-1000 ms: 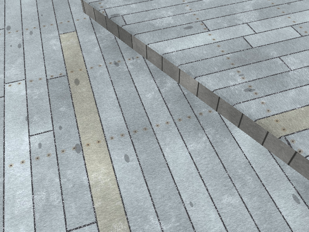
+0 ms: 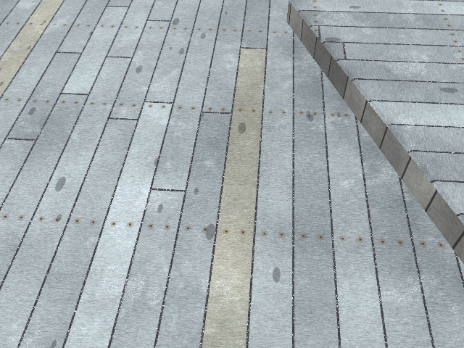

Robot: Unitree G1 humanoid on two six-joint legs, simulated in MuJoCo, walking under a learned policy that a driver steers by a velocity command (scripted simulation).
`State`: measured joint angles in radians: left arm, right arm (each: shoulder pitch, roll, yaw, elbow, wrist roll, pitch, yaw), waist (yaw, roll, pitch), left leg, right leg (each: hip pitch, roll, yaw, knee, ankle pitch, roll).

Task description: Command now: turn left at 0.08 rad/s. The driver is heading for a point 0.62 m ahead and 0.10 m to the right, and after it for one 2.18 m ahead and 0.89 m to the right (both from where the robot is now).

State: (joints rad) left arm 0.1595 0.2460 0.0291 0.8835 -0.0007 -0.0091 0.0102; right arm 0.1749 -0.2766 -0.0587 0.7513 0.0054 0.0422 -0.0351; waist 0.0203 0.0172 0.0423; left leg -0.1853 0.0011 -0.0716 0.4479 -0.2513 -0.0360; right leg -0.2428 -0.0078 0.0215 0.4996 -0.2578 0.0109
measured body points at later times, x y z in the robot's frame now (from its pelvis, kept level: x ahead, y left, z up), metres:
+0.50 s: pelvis +0.01 +0.01 +0.00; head +0.01 +0.01 +0.45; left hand +0.07 +0.29 -0.14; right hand +0.08 -0.26 -0.14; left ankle -0.02 +0.14 -0.74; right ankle +0.00 -0.11 -0.73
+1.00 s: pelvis +0.04 -0.02 +0.00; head +0.05 -0.02 +0.45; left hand +0.12 +0.25 -0.14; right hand +0.11 -0.29 -0.14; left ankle -0.01 +0.13 -0.74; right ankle +0.01 -0.11 -0.74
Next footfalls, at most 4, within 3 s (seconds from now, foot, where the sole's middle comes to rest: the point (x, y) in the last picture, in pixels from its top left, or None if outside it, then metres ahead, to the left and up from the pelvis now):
1.60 left None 0.09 0.14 -0.77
2.10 right None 0.43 -0.09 -0.77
2.56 left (249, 259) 0.76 0.01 -0.77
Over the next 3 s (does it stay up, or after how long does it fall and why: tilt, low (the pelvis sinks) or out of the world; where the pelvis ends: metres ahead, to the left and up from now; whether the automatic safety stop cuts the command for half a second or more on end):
stays up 0.76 -0.12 0.00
